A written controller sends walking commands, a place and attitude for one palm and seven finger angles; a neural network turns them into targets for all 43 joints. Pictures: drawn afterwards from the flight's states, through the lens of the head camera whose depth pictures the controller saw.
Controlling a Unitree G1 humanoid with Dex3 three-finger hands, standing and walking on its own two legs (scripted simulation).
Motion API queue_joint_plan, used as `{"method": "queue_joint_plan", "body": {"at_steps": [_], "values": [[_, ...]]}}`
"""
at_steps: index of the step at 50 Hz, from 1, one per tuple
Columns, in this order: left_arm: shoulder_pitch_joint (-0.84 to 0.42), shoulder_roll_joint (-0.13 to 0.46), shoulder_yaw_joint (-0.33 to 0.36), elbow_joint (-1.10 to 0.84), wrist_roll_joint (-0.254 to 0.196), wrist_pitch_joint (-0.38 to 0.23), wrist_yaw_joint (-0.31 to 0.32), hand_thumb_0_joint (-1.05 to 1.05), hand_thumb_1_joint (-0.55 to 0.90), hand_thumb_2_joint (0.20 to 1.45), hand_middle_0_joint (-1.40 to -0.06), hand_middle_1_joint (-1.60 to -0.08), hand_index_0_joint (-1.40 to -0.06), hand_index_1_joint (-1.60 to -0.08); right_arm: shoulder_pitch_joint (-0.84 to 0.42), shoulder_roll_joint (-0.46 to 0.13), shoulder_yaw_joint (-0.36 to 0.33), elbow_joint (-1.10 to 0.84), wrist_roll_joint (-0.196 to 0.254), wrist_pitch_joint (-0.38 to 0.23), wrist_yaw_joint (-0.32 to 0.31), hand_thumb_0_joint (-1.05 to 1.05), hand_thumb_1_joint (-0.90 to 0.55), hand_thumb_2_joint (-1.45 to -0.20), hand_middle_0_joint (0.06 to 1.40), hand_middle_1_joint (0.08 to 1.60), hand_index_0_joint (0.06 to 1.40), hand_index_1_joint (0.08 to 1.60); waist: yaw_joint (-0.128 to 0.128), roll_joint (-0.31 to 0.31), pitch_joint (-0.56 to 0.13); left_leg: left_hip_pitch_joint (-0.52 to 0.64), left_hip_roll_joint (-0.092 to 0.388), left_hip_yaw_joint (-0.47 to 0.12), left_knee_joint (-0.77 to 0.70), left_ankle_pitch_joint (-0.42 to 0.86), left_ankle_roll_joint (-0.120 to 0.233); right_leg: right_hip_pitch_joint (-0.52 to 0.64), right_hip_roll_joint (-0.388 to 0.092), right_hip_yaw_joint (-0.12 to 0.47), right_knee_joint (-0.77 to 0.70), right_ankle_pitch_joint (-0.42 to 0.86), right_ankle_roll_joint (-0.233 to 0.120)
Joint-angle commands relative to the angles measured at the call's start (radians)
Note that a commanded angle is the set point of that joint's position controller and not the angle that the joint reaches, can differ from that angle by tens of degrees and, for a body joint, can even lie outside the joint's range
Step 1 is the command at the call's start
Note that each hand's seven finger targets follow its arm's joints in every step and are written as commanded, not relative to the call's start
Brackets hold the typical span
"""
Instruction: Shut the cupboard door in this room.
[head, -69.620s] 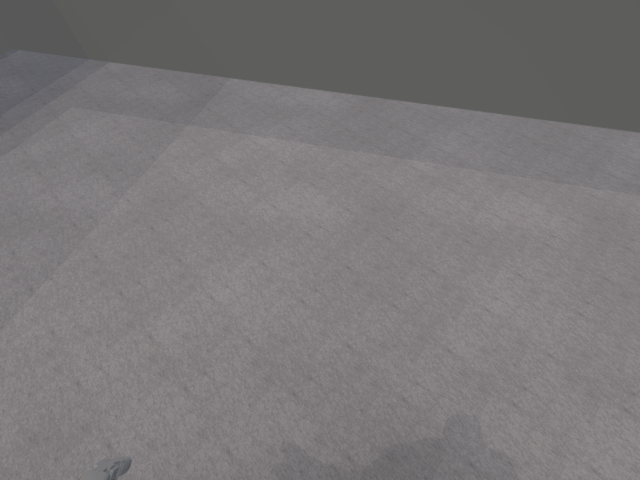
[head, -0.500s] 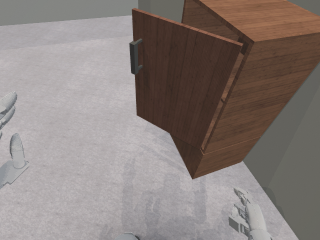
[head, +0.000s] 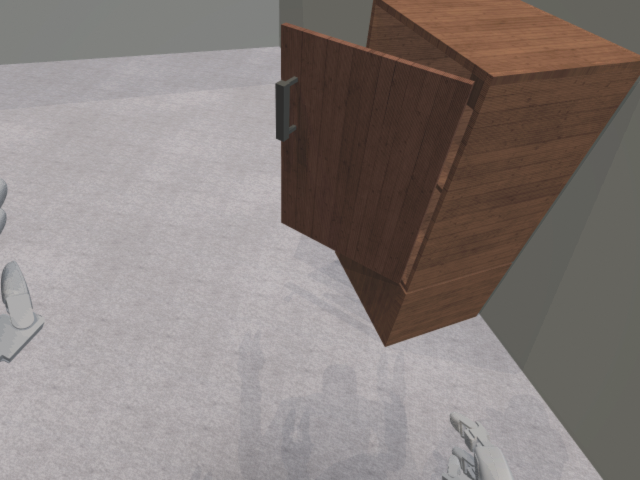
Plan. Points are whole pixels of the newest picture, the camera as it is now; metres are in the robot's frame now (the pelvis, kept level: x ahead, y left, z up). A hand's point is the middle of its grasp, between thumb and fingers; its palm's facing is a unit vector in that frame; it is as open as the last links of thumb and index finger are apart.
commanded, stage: stop stepping back and stand still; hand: left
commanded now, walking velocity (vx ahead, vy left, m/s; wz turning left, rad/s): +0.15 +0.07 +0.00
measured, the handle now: (287, 108) +0.90 +0.12 +0.02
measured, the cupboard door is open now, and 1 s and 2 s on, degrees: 36 36 36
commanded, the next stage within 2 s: let the arm hang, fingers relaxed in 0.54 s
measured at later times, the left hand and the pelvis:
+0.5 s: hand (36, 299) +0.22 +0.26 +0.20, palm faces +0.36 -0.80 -0.49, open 7.4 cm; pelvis +0.00 +0.02 +0.01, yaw -2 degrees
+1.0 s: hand out of the picture +0.07 +0.18 -0.18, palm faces +0.05 -0.99 -0.15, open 6.8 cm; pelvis +0.02 +0.00 +0.00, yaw +1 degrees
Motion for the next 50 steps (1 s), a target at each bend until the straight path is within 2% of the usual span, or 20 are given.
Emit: {"method": "queue_joint_plan", "body": {"at_steps": [1, 8, 12, 13, 14, 15, 17, 19, 22, 24, 27, 29, 31, 32, 33, 35, 39, 43, 48, 50], "values": [[-0.008, 0.169, 0.129, -0.057, -0.036, -0.018, 0.018, 0.0, 0.9, 0.9, -0.2, -0.3, -0.2, -0.3, -0.087, -0.158, -0.08, -0.146, 0.029, -0.008, -0.017, 0.0, -0.9, -0.9, 0.2, 0.3, 0.2, 0.3, -0.001, -0.05, -0.061, 0.302, 0.026, -0.032, 0.075, -0.141, -0.024, -0.248, -0.175, 0.122, -0.156, 0.049, -0.035], [-0.152, 0.169, 0.058, 0.013, -0.003, -0.034, 0.016, 0.0, 0.9, 0.9, -0.2, -0.3, -0.2, -0.3, -0.119, -0.173, -0.071, -0.139, 0.04, 0.011, -0.022, 0.0, -0.9, -0.9, 0.2, 0.3, 0.2, 0.3, -0.003, -0.107, 0.196, 0.093, 0.029, -0.004, 0.216, -0.143, -0.004, -0.313, -0.282, 0.2, -0.178, 0.038, -0.08], [-0.287, 0.184, 0.042, -0.04, 0.021, -0.073, 0.013, 0.0, 0.9, 0.9, -0.2, -0.3, -0.2, -0.3, -0.105, -0.195, -0.08, -0.134, 0.036, -0.018, -0.035, 0.0, -0.9, -0.9, 0.2, 0.3, 0.2, 0.3, -0.018, 0.061, 0.237, 0.257, 0.027, -0.03, 0.082, -0.119, 0.016, -0.384, -0.206, 0.099, -0.028, 0.138, -0.047], [-0.296, 0.185, 0.051, -0.082, 0.021, -0.081, 0.012, 0.0, 0.9, 0.9, -0.2, -0.3, -0.2, -0.3, -0.085, -0.203, -0.08, -0.133, 0.032, -0.026, -0.036, 0.0, -0.9, -0.9, 0.2, 0.3, 0.2, 0.3, -0.026, 0.179, 0.185, 0.314, 0.049, -0.107, 0.001, -0.082, 0.032, -0.375, -0.142, 0.038, 0.1, 0.165, -0.016], [-0.302, 0.207, 0.077, -0.134, 0.017, -0.092, 0.012, 0.0, 0.9, 0.9, -0.2, -0.3, -0.2, -0.3, -0.084, -0.213, -0.084, -0.131, 0.026, -0.04, -0.039, 0.0, -0.9, -0.9, 0.2, 0.3, 0.2, 0.3, -0.016, 0.309, 0.115, 0.326, 0.126, -0.271, -0.128, -0.084, 0.052, -0.332, -0.062, -0.02, 0.236, 0.075, 0.022], [-0.303, 0.199, 0.078, -0.18, 0.01, -0.105, 0.015, 0.0, 0.9, 0.9, -0.2, -0.3, -0.2, -0.3, -0.073, -0.201, -0.083, -0.144, 0.02, -0.06, -0.034, 0.0, -0.9, -0.9, 0.2, 0.3, 0.2, 0.3, -0.01, 0.363, 0.056, 0.328, 0.204, -0.434, -0.234, -0.135, 0.071, -0.299, -0.019, -0.002, 0.337, -0.057, 0.027], [-0.248, 0.222, 0.118, -0.253, 0.003, -0.12, 0.022, 0.0, 0.9, 0.9, -0.2, -0.3, -0.2, -0.3, -0.064, -0.182, -0.088, -0.149, 0.009, -0.087, -0.024, 0.0, -0.9, -0.9, 0.2, 0.3, 0.2, 0.3, 0.005, 0.232, -0.03, 0.319, 0.259, -0.459, -0.302, -0.28, 0.081, -0.238, -0.042, 0.056, 0.403, -0.139, 0.024], [-0.074, 0.231, 0.174, -0.245, -0.01, -0.106, 0.025, 0.0, 0.9, 0.9, -0.2, -0.3, -0.2, -0.3, -0.064, -0.176, -0.092, -0.158, 0.01, -0.09, -0.013, 0.0, -0.9, -0.9, 0.2, 0.3, 0.2, 0.3, 0.026, 0.15, -0.102, 0.291, 0.228, -0.35, -0.317, -0.353, 0.065, -0.147, -0.038, 0.026, 0.275, -0.122, 0.022], [0.11, 0.181, 0.182, -0.225, -0.024, -0.084, 0.016, 0.0, 0.9, 0.9, -0.2, -0.3, -0.2, -0.3, -0.076, -0.168, -0.084, -0.189, 0.016, -0.067, -0.006, 0.0, -0.9, -0.9, 0.2, 0.3, 0.2, 0.3, 0.011, 0.269, -0.132, 0.217, 0.151, -0.159, -0.29, -0.388, -0.017, -0.021, -0.017, -0.048, 0.062, -0.02, 0.016], [0.204, 0.171, 0.189, -0.14, -0.034, -0.06, 0.012, 0.0, 0.9, 0.9, -0.2, -0.3, -0.2, -0.3, -0.057, -0.172, -0.085, -0.19, 0.016, -0.042, -0.005, 0.0, -0.9, -0.9, 0.2, 0.3, 0.2, 0.3, 0.001, 0.238, -0.13, 0.164, 0.108, -0.101, -0.246, -0.392, -0.048, 0.02, -0.027, -0.042, -0.002, 0.014, 0.005], [0.122, 0.152, 0.157, -0.048, -0.036, -0.022, 0.013, 0.0, 0.9, 0.9, -0.2, -0.3, -0.2, -0.3, -0.064, -0.172, -0.086, -0.182, 0.022, 0.001, -0.016, 0.0, -0.9, -0.9, 0.2, 0.3, 0.2, 0.3, -0.016, 0.064, -0.018, 0.134, 0.075, -0.058, -0.119, -0.384, -0.033, -0.116, -0.096, 0.048, -0.093, -0.08, -0.024], [0.067, 0.162, 0.15, 0.001, -0.034, -0.003, 0.015, 0.0, 0.9, 0.9, -0.2, -0.3, -0.2, -0.3, -0.067, -0.174, -0.088, -0.172, 0.022, 0.018, -0.023, 0.0, -0.9, -0.9, 0.2, 0.3, 0.2, 0.3, -0.019, -0.052, 0.044, 0.197, 0.043, -0.036, 0.018, -0.298, -0.034, -0.291, -0.185, 0.179, -0.202, -0.223, -0.061], [0.001, 0.126, 0.083, 0.039, -0.022, 0.001, 0.017, 0.0, 0.9, 0.9, -0.2, -0.3, -0.2, -0.3, -0.057, -0.165, -0.076, -0.157, 0.028, 0.024, -0.026, 0.0, -0.9, -0.9, 0.2, 0.3, 0.2, 0.3, -0.02, -0.097, 0.1, 0.205, 0.047, -0.048, 0.094, -0.2, -0.019, -0.351, -0.246, 0.23, -0.219, -0.158, -0.079], [-0.115, -0.015, -0.3, 0.612, 0.084, 0.13, -0.125, 0.0, 0.9, 0.9, -0.2, -0.3, -0.2, -0.3, -0.104, -0.33, -0.113, 0.018, 0.027, -0.036, 0.071, 0.0, -0.9, -0.9, 0.2, 0.3, 0.2, 0.3, -0.056, -0.017, 0.154, 0.171, 0.103, -0.082, 0.232, 0.062, 0.003, -0.414, -0.282, 0.075, 0.023, 0.297, -0.08], [-0.1, -0.051, -0.305, 0.618, 0.068, 0.188, -0.146, 0.0, 0.9, 0.9, -0.2, -0.3, -0.2, -0.3, -0.049, -0.288, -0.123, 0.019, 0.029, 0.004, 0.066, 0.0, -0.9, -0.9, 0.2, 0.3, 0.2, 0.3, -0.039, -0.032, 0.057, 0.246, 0.095, -0.083, 0.19, 0.122, 0.008, -0.367, -0.204, 0.066, 0.089, 0.373, -0.053], [-0.103, -0.089, -0.33, 0.668, 0.07, 0.197, -0.157, 0.0, 0.9, 0.9, -0.2, -0.3, -0.2, -0.3, -0.047, -0.286, -0.115, 0.032, 0.02, 0.025, 0.052, 0.0, -0.9, -0.9, 0.2, 0.3, 0.2, 0.3, -0.005, -0.066, 0.025, 0.185, 0.116, -0.105, 0.16, 0.165, 0.033, -0.28, -0.167, 0.037, 0.118, 0.34, -0.008], [-0.207, -0.072, -0.344, 0.885, 0.072, 0.19, -0.154, 0.0, 0.9, 0.9, -0.2, -0.3, -0.2, -0.3, -0.042, -0.249, -0.084, 0.048, 0.003, 0.075, 0.049, 0.0, -0.9, -0.9, 0.2, 0.3, 0.2, 0.3, -0.008, -0.218, 0.086, 0.196, 0.061, -0.112, 0.17, 0.123, 0.036, -0.298, -0.203, 0.086, 0.064, 0.321, -0.057], [-0.221, -0.081, -0.373, 1.113, 0.062, 0.198, -0.14, 0.0, 0.9, 0.9, -0.2, -0.3, -0.2, -0.3, -0.023, -0.215, -0.067, 0.119, -0.004, 0.113, 0.054, 0.0, -0.9, -0.9, 0.2, 0.3, 0.2, 0.3, -0.012, 0.011, 0.119, 0.213, 0.065, -0.145, 0.055, 0.007, 0.036, -0.291, -0.188, 0.092, 0.011, 0.028, -0.05], [-0.135, -0.125, -0.363, 1.342, 0.058, 0.183, -0.136, 0.0, 0.9, 0.9, -0.2, -0.3, -0.2, -0.3, -0.004, -0.181, -0.065, 0.208, -0.006, 0.108, 0.041, 0.0, -0.9, -0.9, 0.2, 0.3, 0.2, 0.3, 0.022, 0.308, 0.019, 0.172, 0.081, -0.183, -0.085, -0.062, 0.043, -0.072, -0.15, 0.065, 0.01, 0.097, -0.029], [-0.133, -0.114, -0.373, 1.403, 0.056, 0.181, -0.137, 0.0, 0.9, 0.9, -0.2, -0.3, -0.2, -0.3, 0.016, -0.174, -0.065, 0.237, 0.002, 0.11, 0.037, 0.0, -0.9, -0.9, 0.2, 0.3, 0.2, 0.3, 0.022, 0.294, -0.011, 0.194, 0.087, -0.18, -0.089, -0.037, 0.043, -0.035, -0.151, 0.06, -0.013, 0.133, -0.028]]}}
